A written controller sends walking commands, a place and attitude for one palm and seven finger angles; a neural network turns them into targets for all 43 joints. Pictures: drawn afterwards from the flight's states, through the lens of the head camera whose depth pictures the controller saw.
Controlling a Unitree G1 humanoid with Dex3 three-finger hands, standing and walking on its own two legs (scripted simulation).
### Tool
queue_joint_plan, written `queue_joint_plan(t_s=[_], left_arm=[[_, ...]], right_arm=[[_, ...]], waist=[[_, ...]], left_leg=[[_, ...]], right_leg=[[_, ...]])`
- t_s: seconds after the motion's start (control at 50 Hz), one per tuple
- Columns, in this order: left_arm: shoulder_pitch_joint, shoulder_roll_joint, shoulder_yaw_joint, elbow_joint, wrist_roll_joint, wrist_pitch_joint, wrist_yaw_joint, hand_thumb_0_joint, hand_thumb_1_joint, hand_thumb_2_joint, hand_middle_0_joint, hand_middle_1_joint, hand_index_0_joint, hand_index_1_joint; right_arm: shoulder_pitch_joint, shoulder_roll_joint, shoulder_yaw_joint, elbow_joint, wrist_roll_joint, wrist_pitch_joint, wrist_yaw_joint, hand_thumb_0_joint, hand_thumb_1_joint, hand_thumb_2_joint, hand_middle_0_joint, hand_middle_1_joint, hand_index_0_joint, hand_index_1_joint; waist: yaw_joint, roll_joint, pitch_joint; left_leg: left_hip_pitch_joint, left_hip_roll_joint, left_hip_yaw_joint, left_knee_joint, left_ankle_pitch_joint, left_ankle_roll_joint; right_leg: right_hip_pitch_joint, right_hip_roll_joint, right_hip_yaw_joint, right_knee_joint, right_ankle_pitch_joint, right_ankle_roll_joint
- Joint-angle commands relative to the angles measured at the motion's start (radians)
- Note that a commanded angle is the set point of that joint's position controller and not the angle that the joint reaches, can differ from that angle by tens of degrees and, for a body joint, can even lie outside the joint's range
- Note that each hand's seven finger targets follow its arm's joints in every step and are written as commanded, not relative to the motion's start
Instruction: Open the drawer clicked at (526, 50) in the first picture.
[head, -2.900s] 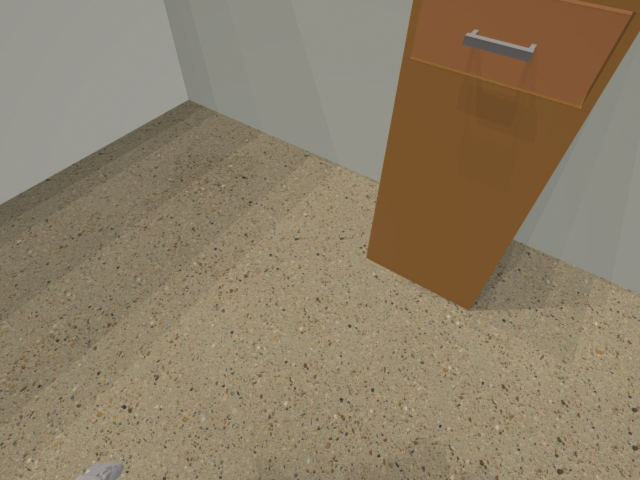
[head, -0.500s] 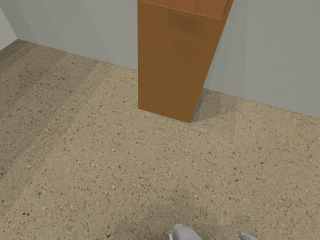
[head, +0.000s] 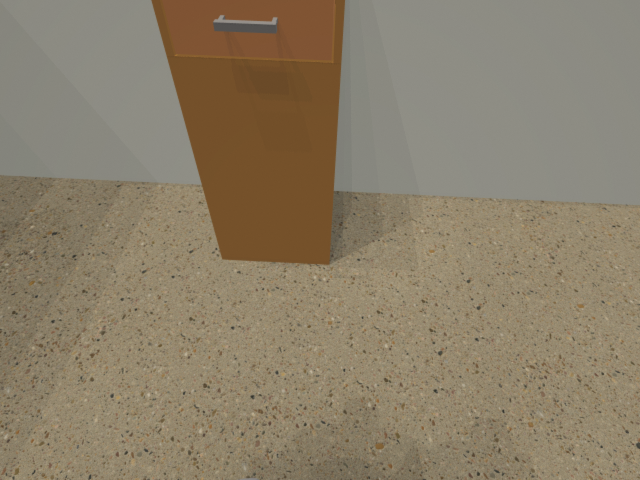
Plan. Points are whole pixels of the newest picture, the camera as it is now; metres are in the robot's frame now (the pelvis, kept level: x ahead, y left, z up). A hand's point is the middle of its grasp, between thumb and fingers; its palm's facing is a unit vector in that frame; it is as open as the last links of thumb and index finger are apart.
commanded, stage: take the last steps up to it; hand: left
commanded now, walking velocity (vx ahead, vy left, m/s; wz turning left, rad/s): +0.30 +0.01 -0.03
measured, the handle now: (247, 23) +1.00 +0.20 +0.14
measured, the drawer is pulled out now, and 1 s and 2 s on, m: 0.00 0.00 0.00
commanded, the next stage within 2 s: come to a stop and stand still in 1.14 s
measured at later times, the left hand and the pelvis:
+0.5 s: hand (194, 452) +0.20 +0.20 -0.17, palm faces -0.05 -0.98 -0.18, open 7.3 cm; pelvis +0.14 +0.02 +0.01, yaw -3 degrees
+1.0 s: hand (218, 408) +0.27 +0.18 -0.20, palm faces +0.10 -0.99 -0.12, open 7.4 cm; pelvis +0.34 +0.02 -0.01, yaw +0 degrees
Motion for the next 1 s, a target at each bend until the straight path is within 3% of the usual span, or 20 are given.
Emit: queue_joint_plan(t_s=[0.0,0.06,0.08,0.1,0.12,0.14,0.18,0.26,0.44,0.48,0.52,0.54,0.56,0.58,0.6,0.66,0.72,0.86,0.94,0.98], left_arm=[[0.035,0.206,0.054,-0.015,0.003,-0.023,0.006,0.000,0.900,0.900,-0.200,-0.300,-0.200,-0.300],[0.026,0.175,0.053,0.002,-0.007,-0.015,0.002,0.000,0.900,0.900,-0.200,-0.300,-0.200,-0.300],[0.038,0.131,0.045,0.002,-0.008,-0.012,-0.003,0.000,0.900,0.900,-0.200,-0.300,-0.200,-0.300],[0.040,0.064,0.033,-0.017,-0.015,-0.007,-0.010,0.000,0.900,0.900,-0.200,-0.300,-0.200,-0.300],[-0.006,0.055,0.030,-0.050,-0.009,-0.011,-0.009,0.000,0.900,0.900,-0.200,-0.300,-0.200,-0.300],[-0.047,0.080,0.037,-0.049,0.000,-0.009,-0.007,0.000,0.900,0.900,-0.200,-0.300,-0.200,-0.300],[-0.023,0.080,0.040,-0.015,0.005,-0.017,-0.027,0.000,0.900,0.900,-0.200,-0.300,-0.200,-0.300],[0.058,0.027,0.034,0.027,0.003,-0.001,-0.029,0.000,0.900,0.900,-0.200,-0.300,-0.200,-0.300],[-0.104,-0.011,0.029,-0.013,0.003,-0.016,-0.025,0.000,0.900,0.900,-0.200,-0.300,-0.200,-0.300],[-0.088,-0.005,0.032,-0.005,0.003,-0.026,-0.024,0.000,0.900,0.900,-0.200,-0.300,-0.200,-0.300],[0.050,0.024,0.042,0.045,0.006,-0.037,-0.021,0.000,0.900,0.900,-0.200,-0.300,-0.200,-0.300],[0.188,0.078,0.056,0.089,0.009,-0.050,-0.015,0.000,0.900,0.900,-0.200,-0.300,-0.200,-0.300],[0.321,0.188,0.080,0.123,0.013,-0.062,-0.002,0.000,0.900,0.900,-0.200,-0.300,-0.200,-0.300],[0.382,0.234,0.083,0.135,-0.008,-0.063,0.006,0.000,0.900,0.900,-0.200,-0.300,-0.200,-0.300],[0.310,0.213,0.081,0.125,-0.009,-0.060,0.011,0.000,0.900,0.900,-0.200,-0.300,-0.200,-0.300],[0.137,0.066,0.044,0.081,0.001,-0.067,0.020,0.000,0.900,0.900,-0.200,-0.300,-0.200,-0.300],[0.116,0.051,0.031,0.079,0.005,-0.076,0.019,0.000,0.900,0.900,-0.200,-0.300,-0.200,-0.300],[0.162,0.114,0.033,0.112,0.002,-0.078,0.011,0.000,0.900,0.900,-0.200,-0.300,-0.200,-0.300],[0.138,0.110,0.039,0.111,-0.004,-0.058,0.006,0.000,0.900,0.900,-0.200,-0.300,-0.200,-0.300],[0.161,0.034,0.024,0.063,-0.010,-0.048,-0.004,0.000,0.900,0.900,-0.200,-0.300,-0.200,-0.300]], right_arm=[[-0.023,-0.029,-0.009,-0.084,-0.001,-0.043,0.009,0.000,-0.900,-0.900,0.200,0.300,0.200,0.300],[0.117,-0.032,-0.008,-0.032,0.000,-0.062,-0.002,0.000,-0.900,-0.900,0.200,0.300,0.200,0.300],[0.197,-0.068,-0.015,-0.004,-0.001,-0.069,-0.010,0.000,-0.900,-0.900,0.200,0.300,0.200,0.300],[0.285,-0.150,-0.034,0.018,-0.015,-0.076,-0.018,0.000,-0.900,-0.900,0.200,0.300,0.200,0.300],[0.342,-0.198,-0.040,0.030,-0.020,-0.077,-0.024,0.000,-0.900,-0.900,0.200,0.300,0.200,0.300],[0.289,-0.163,-0.030,0.031,-0.014,-0.075,-0.032,0.000,-0.900,-0.900,0.200,0.300,0.200,0.300],[0.158,-0.080,-0.007,-0.001,-0.005,-0.089,-0.034,0.000,-0.900,-0.900,0.200,0.300,0.200,0.300],[0.142,-0.041,0.000,0.027,0.003,-0.109,-0.041,0.000,-0.900,-0.900,0.200,0.300,0.200,0.300],[0.233,-0.016,-0.014,0.106,-0.007,-0.098,-0.036,0.000,-0.900,-0.900,0.200,0.300,0.200,0.300],[0.226,-0.019,-0.016,0.111,-0.009,-0.094,-0.034,0.000,-0.900,-0.900,0.200,0.300,0.200,0.300],[0.194,-0.017,-0.013,0.111,-0.003,-0.091,-0.034,0.000,-0.900,-0.900,0.200,0.300,0.200,0.300],[0.182,-0.006,-0.013,0.104,0.007,-0.096,-0.028,0.000,-0.900,-0.900,0.200,0.300,0.200,0.300],[0.202,0.054,0.000,0.075,0.017,-0.103,-0.017,0.000,-0.900,-0.900,0.200,0.300,0.200,0.300],[0.150,0.031,0.004,0.031,0.016,-0.093,-0.016,0.000,-0.900,-0.900,0.200,0.300,0.200,0.300],[0.075,0.032,-0.005,0.025,0.013,-0.085,-0.014,0.000,-0.900,-0.900,0.200,0.300,0.200,0.300],[0.032,0.064,-0.010,0.023,-0.004,-0.068,-0.006,0.000,-0.900,-0.900,0.200,0.300,0.200,0.300],[0.076,0.082,-0.007,0.028,-0.006,-0.049,0.002,0.000,-0.900,-0.900,0.200,0.300,0.200,0.300],[-0.111,0.041,-0.002,-0.058,0.001,-0.066,0.029,0.000,-0.900,-0.900,0.200,0.300,0.200,0.300],[0.072,-0.037,-0.019,-0.005,-0.005,-0.084,0.014,0.000,-0.900,-0.900,0.200,0.300,0.200,0.300],[0.250,-0.219,-0.055,0.025,-0.013,-0.082,-0.009,0.000,-0.900,-0.900,0.200,0.300,0.200,0.300]], waist=[[0.022,-0.165,0.090],[-0.035,-0.075,0.067],[-0.059,0.076,0.041],[-0.085,0.313,0.049],[-0.101,0.381,0.058],[-0.082,0.286,0.105],[-0.020,0.096,0.135],[0.021,0.098,0.082],[-0.028,0.110,0.117],[-0.017,0.113,0.101],[0.052,0.068,0.036],[0.114,-0.006,-0.038],[0.144,-0.254,-0.141],[0.148,-0.289,-0.154],[0.144,-0.240,-0.086],[0.054,-0.061,0.055],[0.010,-0.104,0.051],[0.043,-0.126,0.077],[-0.055,0.037,0.016],[-0.092,0.417,-0.066]], left_leg=[[0.038,-0.005,0.015,-0.163,0.054,0.001],[0.306,-0.036,0.061,-0.373,0.154,0.003],[0.396,0.003,-0.018,-0.455,0.055,0.016],[0.429,0.214,-0.324,-0.636,-0.161,0.093],[0.387,0.349,-0.577,-0.800,-0.312,0.163],[0.301,0.362,-0.590,-0.832,-0.361,0.184],[0.213,0.290,-0.418,-0.812,-0.223,0.171],[0.232,0.195,-0.164,-0.785,0.079,0.162],[0.323,0.207,-0.081,-0.722,0.289,0.192],[0.319,0.201,-0.073,-0.662,0.330,0.178],[0.267,0.146,-0.013,-0.492,0.399,0.134],[0.160,0.102,0.037,-0.295,0.397,0.100],[-0.081,-0.005,0.108,0.002,0.117,0.053],[-0.193,-0.049,0.025,0.231,-0.154,0.052],[-0.229,0.000,-0.057,0.336,-0.105,0.059],[-0.188,0.074,-0.076,0.294,0.094,0.043],[-0.106,0.068,-0.032,0.137,0.134,0.016],[-0.034,0.036,0.032,-0.207,0.210,0.023],[0.351,-0.009,0.055,-0.402,0.242,0.042],[0.499,0.331,-0.452,-0.664,0.123,0.170]], right_leg=[[-0.136,-0.237,0.214,-0.264,-0.155,-0.154],[-0.253,-0.163,0.144,-0.150,-0.226,-0.102],[-0.302,-0.105,0.099,0.001,-0.216,-0.075],[-0.430,0.011,-0.025,0.295,-0.231,-0.026],[-0.511,0.044,-0.043,0.535,-0.284,-0.015],[-0.535,-0.018,0.025,0.675,-0.210,-0.028],[-0.512,-0.081,0.031,0.717,-0.061,-0.019],[-0.431,-0.102,-0.016,0.602,0.058,0.019],[-0.365,-0.094,-0.101,0.207,0.054,0.031],[-0.281,-0.070,-0.123,0.134,0.059,0.020],[-0.053,-0.029,-0.155,0.023,0.126,0.002],[0.158,-0.097,-0.071,-0.001,0.122,-0.033],[0.379,-0.352,0.266,-0.092,0.078,-0.128],[0.375,-0.476,0.483,-0.220,0.078,-0.194],[0.247,-0.468,0.465,-0.255,-0.065,-0.200],[-0.031,-0.372,0.206,-0.294,-0.026,-0.141],[-0.101,-0.309,0.030,-0.292,0.137,-0.119],[-0.032,-0.299,-0.008,-0.256,0.190,-0.116],[-0.147,-0.210,-0.094,0.027,0.174,-0.064],[-0.406,-0.011,-0.151,0.584,-0.305,0.000]])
